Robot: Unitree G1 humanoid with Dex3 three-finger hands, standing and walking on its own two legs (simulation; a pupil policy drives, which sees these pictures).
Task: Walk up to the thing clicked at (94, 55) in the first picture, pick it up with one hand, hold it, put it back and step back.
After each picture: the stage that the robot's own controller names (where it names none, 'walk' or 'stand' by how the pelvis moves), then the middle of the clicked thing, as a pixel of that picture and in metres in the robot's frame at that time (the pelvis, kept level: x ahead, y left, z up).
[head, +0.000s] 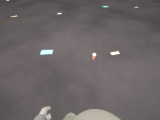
stand; (93, 56) +1.27 -0.09 -0.72
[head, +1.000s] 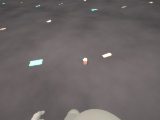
walk; (85, 61) +1.13 +0.18 -0.70
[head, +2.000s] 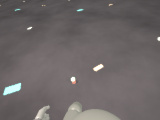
walk; (73, 80) +0.64 +0.32 -0.72
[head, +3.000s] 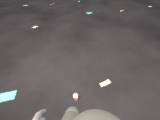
walk; (75, 96) +0.41 +0.19 -0.72
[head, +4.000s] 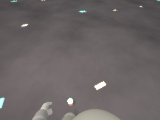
stand; (70, 102) +0.32 +0.20 -0.72
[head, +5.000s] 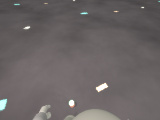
stand; (71, 103) +0.31 +0.19 -0.73
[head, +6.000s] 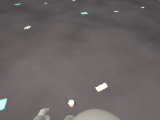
stand; (71, 103) +0.31 +0.20 -0.73
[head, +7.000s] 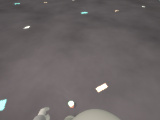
stand; (71, 104) +0.30 +0.20 -0.73
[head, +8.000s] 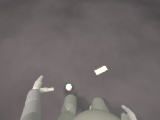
go down; (68, 87) +0.34 +0.19 -0.61
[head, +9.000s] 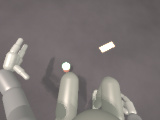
go down; (66, 67) +0.40 +0.20 -0.31
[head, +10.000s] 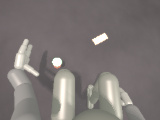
close in; (57, 63) +0.40 +0.21 -0.27
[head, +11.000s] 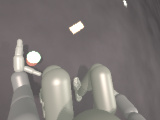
close; (32, 59) +0.39 +0.24 -0.22
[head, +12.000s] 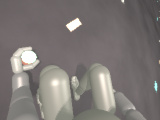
close; (28, 59) +0.38 +0.25 -0.22
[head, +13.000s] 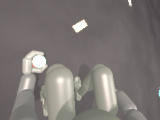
lift; (37, 62) +0.35 +0.23 -0.22
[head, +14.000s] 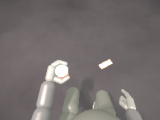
lift; (62, 74) +0.31 +0.18 +0.01
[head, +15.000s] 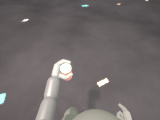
hold; (66, 72) +0.33 +0.17 +0.04
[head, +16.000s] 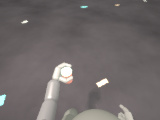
hold; (67, 75) +0.32 +0.16 +0.02
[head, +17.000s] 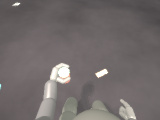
crouch; (65, 75) +0.32 +0.17 -0.04
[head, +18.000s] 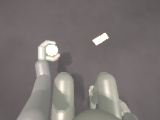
lower; (53, 53) +0.45 +0.22 -0.10
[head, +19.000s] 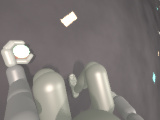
lower; (21, 54) +0.42 +0.25 -0.23
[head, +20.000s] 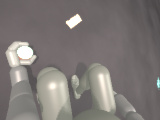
lower; (25, 55) +0.40 +0.26 -0.23
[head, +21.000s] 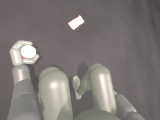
lower; (28, 54) +0.41 +0.26 -0.22
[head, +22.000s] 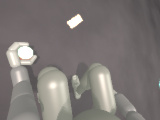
lower; (25, 55) +0.40 +0.26 -0.23
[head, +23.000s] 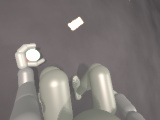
open; (32, 57) +0.40 +0.24 -0.23
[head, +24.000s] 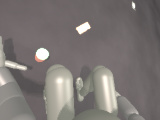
stand; (41, 55) +0.40 +0.23 -0.23
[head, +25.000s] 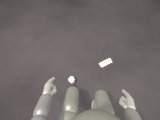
stand; (71, 80) +0.37 +0.17 -0.53
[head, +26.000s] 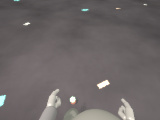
stand; (72, 100) +0.34 +0.16 -0.66
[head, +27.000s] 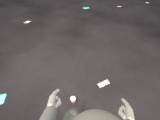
stand; (73, 99) +0.34 +0.16 -0.67
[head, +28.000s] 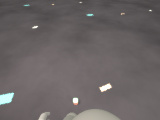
stand; (75, 101) +0.36 +0.15 -0.72
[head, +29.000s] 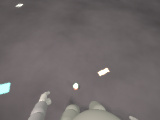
walk; (75, 86) +0.40 +0.11 -0.71
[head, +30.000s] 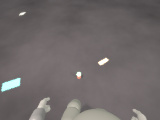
walk; (78, 75) +0.61 +0.16 -0.70
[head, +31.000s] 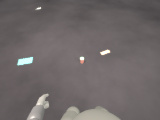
walk; (82, 60) +0.95 +0.16 -0.69
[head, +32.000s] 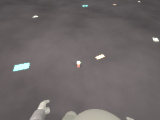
stand; (78, 64) +0.98 +0.20 -0.71
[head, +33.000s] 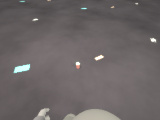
stand; (77, 65) +1.00 +0.21 -0.73
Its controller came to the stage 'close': yes
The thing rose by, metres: 0.73
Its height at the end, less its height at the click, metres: +0.00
